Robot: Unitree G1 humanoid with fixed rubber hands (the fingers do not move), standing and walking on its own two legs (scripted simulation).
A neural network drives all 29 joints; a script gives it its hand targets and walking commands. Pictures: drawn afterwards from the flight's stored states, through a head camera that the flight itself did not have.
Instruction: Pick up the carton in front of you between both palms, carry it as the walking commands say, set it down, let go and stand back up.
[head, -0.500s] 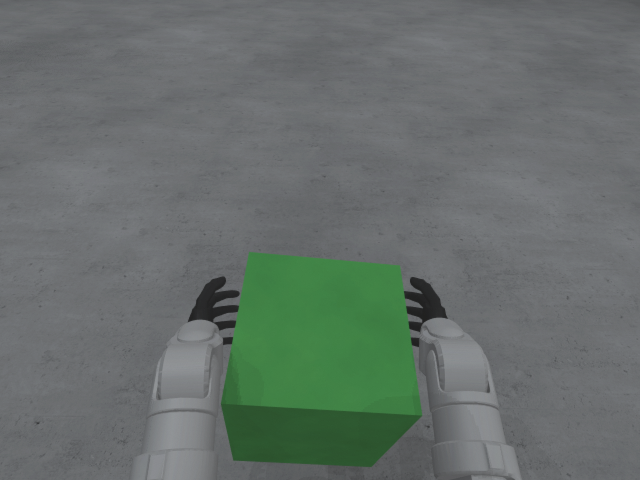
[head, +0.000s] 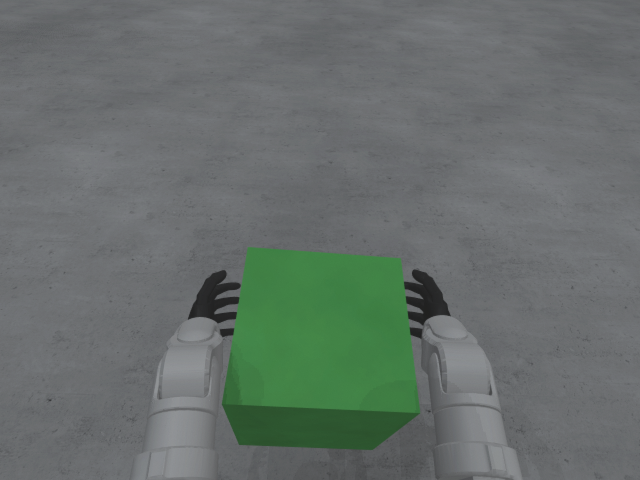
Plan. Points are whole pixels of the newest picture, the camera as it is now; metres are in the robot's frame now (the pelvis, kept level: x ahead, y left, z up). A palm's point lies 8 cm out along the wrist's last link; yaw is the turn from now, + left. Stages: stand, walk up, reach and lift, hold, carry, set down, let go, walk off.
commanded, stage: hold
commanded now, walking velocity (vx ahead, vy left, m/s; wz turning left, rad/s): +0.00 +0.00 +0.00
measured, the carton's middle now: (315, 356) +0.29 +0.00 -0.05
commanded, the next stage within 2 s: set down in 0.76 s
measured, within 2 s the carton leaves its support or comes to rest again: neither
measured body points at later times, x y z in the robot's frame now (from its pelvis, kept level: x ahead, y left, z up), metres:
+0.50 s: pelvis -0.04 -0.02 +0.00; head -0.10 -0.02 +0.44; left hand +0.26 +0.14 +0.04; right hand +0.27 -0.16 +0.05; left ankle +0.00 +0.10 -0.74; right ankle +0.01 -0.13 -0.74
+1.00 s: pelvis -0.02 -0.02 +0.00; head -0.05 -0.02 +0.44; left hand +0.30 +0.14 +0.03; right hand +0.31 -0.16 +0.03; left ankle +0.00 +0.10 -0.74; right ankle +0.01 -0.13 -0.74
